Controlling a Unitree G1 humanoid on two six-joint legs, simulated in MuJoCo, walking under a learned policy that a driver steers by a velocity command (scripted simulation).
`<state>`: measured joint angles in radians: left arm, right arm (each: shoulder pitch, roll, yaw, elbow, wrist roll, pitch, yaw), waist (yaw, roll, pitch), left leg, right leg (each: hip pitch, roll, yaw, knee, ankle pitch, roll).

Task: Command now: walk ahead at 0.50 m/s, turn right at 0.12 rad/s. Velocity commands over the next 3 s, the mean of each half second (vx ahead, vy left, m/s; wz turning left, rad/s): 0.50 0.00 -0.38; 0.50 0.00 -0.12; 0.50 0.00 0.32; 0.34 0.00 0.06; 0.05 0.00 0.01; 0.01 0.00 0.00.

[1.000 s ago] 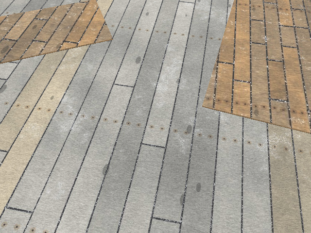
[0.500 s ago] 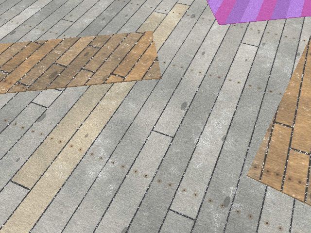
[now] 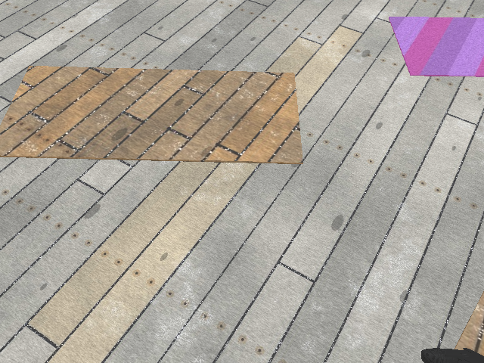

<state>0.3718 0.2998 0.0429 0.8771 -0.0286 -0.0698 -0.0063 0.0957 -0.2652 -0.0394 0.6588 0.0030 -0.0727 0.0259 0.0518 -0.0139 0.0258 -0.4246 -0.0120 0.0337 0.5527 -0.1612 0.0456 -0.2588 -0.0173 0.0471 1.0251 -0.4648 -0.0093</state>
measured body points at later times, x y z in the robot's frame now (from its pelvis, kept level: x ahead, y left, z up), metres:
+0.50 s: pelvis +0.27 -0.05 -0.01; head +0.31 -0.07 +0.43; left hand +0.53 +0.14 -0.10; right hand +0.22 -0.34 -0.14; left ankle +0.09 +0.10 -0.69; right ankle +0.35 -0.15 -0.73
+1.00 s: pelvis +0.57 -0.10 -0.01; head +0.60 -0.10 +0.44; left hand +0.69 +0.18 -0.13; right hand +0.68 -0.39 -0.10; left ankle +0.71 -0.04 -0.73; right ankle +0.36 -0.15 -0.72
